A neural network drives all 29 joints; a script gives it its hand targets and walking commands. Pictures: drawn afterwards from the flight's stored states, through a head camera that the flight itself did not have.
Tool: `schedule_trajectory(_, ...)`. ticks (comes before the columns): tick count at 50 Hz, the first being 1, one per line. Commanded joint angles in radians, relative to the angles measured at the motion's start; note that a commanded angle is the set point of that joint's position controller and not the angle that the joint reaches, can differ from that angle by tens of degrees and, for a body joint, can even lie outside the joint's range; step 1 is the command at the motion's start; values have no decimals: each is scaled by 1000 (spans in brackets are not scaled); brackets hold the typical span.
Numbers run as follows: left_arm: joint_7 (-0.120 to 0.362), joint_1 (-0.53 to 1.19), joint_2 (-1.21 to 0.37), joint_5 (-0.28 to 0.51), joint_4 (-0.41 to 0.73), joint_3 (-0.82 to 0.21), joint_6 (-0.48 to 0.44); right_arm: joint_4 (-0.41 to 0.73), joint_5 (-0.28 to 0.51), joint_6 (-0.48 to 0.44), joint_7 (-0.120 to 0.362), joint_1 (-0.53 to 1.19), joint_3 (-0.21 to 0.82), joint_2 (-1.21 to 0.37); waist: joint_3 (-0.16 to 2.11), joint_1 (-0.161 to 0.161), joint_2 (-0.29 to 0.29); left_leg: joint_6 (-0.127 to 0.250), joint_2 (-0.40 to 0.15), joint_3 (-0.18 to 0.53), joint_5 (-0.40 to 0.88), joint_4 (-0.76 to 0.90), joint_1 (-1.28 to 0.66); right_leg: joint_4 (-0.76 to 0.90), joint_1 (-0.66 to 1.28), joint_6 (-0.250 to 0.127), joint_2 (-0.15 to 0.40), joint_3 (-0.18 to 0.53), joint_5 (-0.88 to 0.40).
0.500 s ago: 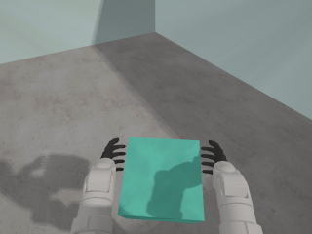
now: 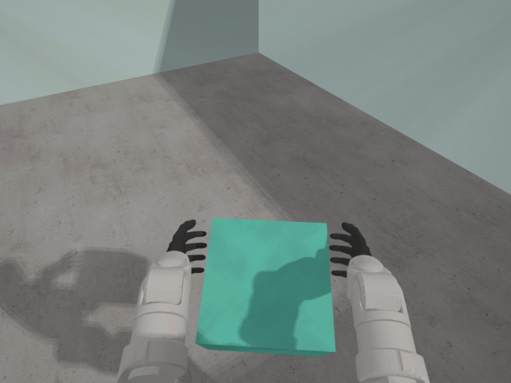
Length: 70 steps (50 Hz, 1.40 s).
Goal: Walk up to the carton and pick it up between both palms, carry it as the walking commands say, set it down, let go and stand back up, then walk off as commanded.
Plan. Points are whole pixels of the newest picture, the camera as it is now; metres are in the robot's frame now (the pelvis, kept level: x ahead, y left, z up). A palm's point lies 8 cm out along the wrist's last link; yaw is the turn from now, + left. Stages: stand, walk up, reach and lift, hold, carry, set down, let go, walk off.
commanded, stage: hold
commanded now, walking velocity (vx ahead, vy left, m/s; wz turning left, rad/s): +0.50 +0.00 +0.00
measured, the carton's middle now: (266, 287) +0.30 +0.00 -0.05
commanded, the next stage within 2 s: carry in 0.02 s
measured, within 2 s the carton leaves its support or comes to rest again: neither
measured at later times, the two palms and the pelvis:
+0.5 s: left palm (180, 201) +0.38 +0.16 +0.09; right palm (345, 200) +0.38 -0.13 +0.10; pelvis +0.11 +0.01 +0.00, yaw +2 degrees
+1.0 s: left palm (208, 132) +0.64 +0.15 +0.08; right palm (326, 130) +0.66 -0.14 +0.07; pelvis +0.38 -0.02 -0.02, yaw +5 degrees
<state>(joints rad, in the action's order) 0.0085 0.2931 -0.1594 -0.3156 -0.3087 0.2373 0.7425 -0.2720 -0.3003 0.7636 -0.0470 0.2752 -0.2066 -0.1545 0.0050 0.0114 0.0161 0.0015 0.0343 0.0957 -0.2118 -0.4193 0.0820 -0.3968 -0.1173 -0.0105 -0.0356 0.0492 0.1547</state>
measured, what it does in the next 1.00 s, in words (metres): walks ahead: left foot, then right foot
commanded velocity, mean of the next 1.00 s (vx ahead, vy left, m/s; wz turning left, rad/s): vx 0.50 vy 0.00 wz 0.00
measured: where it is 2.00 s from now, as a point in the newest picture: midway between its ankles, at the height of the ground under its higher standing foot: (254, 258)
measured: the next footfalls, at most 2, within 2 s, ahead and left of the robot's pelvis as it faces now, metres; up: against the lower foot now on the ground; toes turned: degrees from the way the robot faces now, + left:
left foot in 0.52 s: +0.19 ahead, +0.11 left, +0.00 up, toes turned +10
right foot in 0.92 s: +0.52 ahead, -0.09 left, +0.00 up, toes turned -10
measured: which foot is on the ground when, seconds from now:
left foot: down 0.00-0.38, up 0.40-0.50, down 0.52-0.94, up 0.96-1.00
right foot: down 0.00-0.56, up 0.58-0.90, down 0.92-1.00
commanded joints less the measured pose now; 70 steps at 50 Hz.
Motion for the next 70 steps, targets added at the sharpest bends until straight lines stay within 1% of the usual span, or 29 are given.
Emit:
schedule_trajectory(1, 279, 632, -975, 368, 97, -615, -50, 113, 340, -57, 307, 643, 618, -999, 269, -17, -90, 21, -112, 6, -62, -14, 161, 24, -17, -25, 186, 63, 51)
schedule_trajectory(4, 251, 617, -969, 367, 145, -610, -23, 91, 376, -24, 305, 649, 632, -1007, 291, 4, -93, 38, -69, -60, -258, -114, 216, 115, -55, -91, 223, 185, 396)
schedule_trajectory(6, 235, 585, -1016, 381, 186, -637, 3, 189, 425, -5, 301, 678, 683, -1019, 258, 3, -105, 42, -65, -64, -294, -109, 274, 116, -112, -100, 230, 199, 471)
schedule_trajectory(8, 212, 649, -1029, 427, 306, -710, 27, 216, 443, 23, 290, 627, 690, -1036, 313, -15, -35, 61, -87, -56, -246, 0, 134, 30, -184, -71, 171, 86, 367)
schedule_trajectory(11, 190, 609, -1080, 483, 377, -775, 95, 317, 476, 82, 254, 546, 716, -1038, 387, -28, 139, 119, -253, 152, -211, 137, -50, -239, -322, -13, 66, -86, 283)
schedule_trajectory(12, 191, 589, -1069, 494, 379, -781, 119, 342, 471, 96, 240, 534, 713, -1022, 349, -32, 140, 170, -308, 238, -211, 173, -88, -243, -415, -1, 55, -128, 311)
schedule_trajectory(14, 172, 532, -1084, 536, 452, -808, 173, 471, 507, 138, 204, 558, 751, -1033, 314, -25, 136, 184, -300, 168, -27, 126, -89, -130, -401, 9, 73, -169, 259)
schedule_trajectory(17, 124, 453, -1057, 592, 526, -815, 257, 526, 518, 235, 151, 446, 751, -1008, 366, -13, -21, 118, -205, -29, 10, -25, 64, 12, -89, -3, 88, -174, 202)
schedule_trajectory(19, 83, 382, -1035, 586, 557, -792, 302, 601, 539, 288, 130, 446, 751, -987, 389, 7, -165, 33, -100, -187, -48, -284, 358, 65, 183, -81, 266, 89, 104)
schedule_trajectory(21, 47, 350, -1001, 576, 616, -765, 349, 642, 583, 344, 120, 455, 757, -981, 317, 22, -230, 10, -65, -212, -317, -260, 646, 128, 304, -186, 425, 287, 38)
schedule_trajectory(23, 22, 355, -993, 587, 696, -763, 373, 697, 600, 373, 103, 432, 758, -981, 327, 23, -164, 26, -78, -197, -301, -178, 619, 134, 296, -196, 429, 243, -29)
schedule_trajectory(26, -2, 337, -955, 581, 779, -768, 409, 718, 597, 402, 81, 340, 748, -978, 371, -7, -97, 12, -50, -273, -39, 34, 256, 38, 75, -93, 299, -32, 80)
schedule_trajectory(27, -8, 355, -967, 585, 794, -762, 423, 717, 599, 412, 72, 322, 747, -988, 379, -23, -51, 24, -102, -184, -26, 63, 29, -74, -99, -47, 246, -122, 109)
schedule_trajectory(28, -11, 326, -955, 578, 803, -765, 439, 722, 589, 420, 60, 291, 727, -959, 388, -29, 91, 71, -214, 17, -129, 136, -126, -243, -274, 3, 168, -204, 184)
schedule_trajectory(29, -14, 334, -938, 583, 826, -766, 455, 726, 579, 428, 53, 279, 700, -931, 400, -43, 278, 153, -367, 248, -31, 161, -312, -383, -511, 30, 95, -239, 328)
schedule_trajectory(31, -7, 330, -964, 595, 807, -771, 470, 776, 592, 430, 48, 314, 712, -953, 345, -48, 170, 212, -447, 310, 288, 141, -418, -614, -748, 0, 121, -125, 384)
schedule_trajectory(33, -5, 302, -994, 604, 797, -777, 464, 811, 594, 434, 46, 332, 743, -969, 345, -42, 50, 196, -426, 180, 303, 144, -391, -628, -753, 8, 158, -109, 303)
schedule_trajectory(37, -19, 296, -1018, 606, 822, -791, 453, 856, 618, 433, 51, 355, 752, -973, 277, -36, 121, 131, -336, -55, 375, 184, -262, -427, -617, 20, 115, -224, 155)
schedule_trajectory(42, -28, 284, -981, 601, 845, -791, 469, 853, 605, 456, 55, 298, 731, -917, 291, -32, 165, 125, -276, -183, 325, 155, -146, -193, -382, 9, 51, -326, 57)
schedule_trajectory(44, -30, 261, -953, 598, 847, -792, 485, 820, 599, 472, 54, 251, 731, -892, 291, -13, 167, 87, -247, -262, 487, 9, -28, -98, -157, -5, 23, -369, -17)
schedule_trajectory(45, -30, 262, -940, 592, 848, -773, 486, 839, 597, 474, 50, 267, 751, -888, 369, -2, 78, 45, -198, -314, 566, -178, 32, -29, 63, -25, 19, -362, -5)
schedule_trajectory(46, -29, 242, -952, 590, 831, -773, 491, 863, 594, 478, 50, 308, 738, -881, 434, 30, 14, 20, -165, -285, 406, -383, 251, -23, 309, -63, 129, -187, 56)
schedule_trajectory(47, -30, 236, -933, 584, 832, -754, 493, 844, 590, 488, 49, 280, 741, -893, 426, 18, -218, 8, -69, -258, -85, -635, 495, 71, 430, -106, 360, 175, 60)
schedule_trajectory(48, -24, 176, -943, 574, 750, -740, 501, 832, 581, 489, 48, 252, 762, -870, 445, 8, -259, 21, -32, -161, -227, -787, 647, 138, 485, -174, 477, 390, -121)
schedule_trajectory(49, -23, 236, -971, 584, 749, -755, 495, 811, 593, 491, 56, 280, 754, -899, 492, 12, -160, 22, -88, -98, -188, -840, 661, 115, 459, -229, 521, 370, -76)
schedule_trajectory(52, 10, 301, -1073, 621, 809, -772, 455, 806, 606, 445, 73, 329, 762, -1008, 390, 9, -56, 24, -169, -89, -111, -711, 591, 185, 220, -161, 418, 126, 19)
schedule_trajectory(59, 45, 299, -1010, 644, 886, -790, 424, 826, 578, 400, 56, 313, 791, -1036, 304, 4, -173, -1, -125, -220, 88, -337, 525, 306, 183, -123, 313, -106, 65)
schedule_trajectory(68, 29, 220, -911, 594, 823, -755, 479, 786, 582, 465, 54, 292, 789, -965, 190, 16, -182, -2, -75, -341, 82, -116, 459, 144, 259, -111, 296, -207, -349)
schedule_trajectory(70, 20, 215, -902, 593, 827, -751, 481, 771, 579, 468, 54, 258, 769, -951, 281, -3, -164, 16, -25, -400, 67, 25, 243, -52, 240, -65, 272, -274, -508)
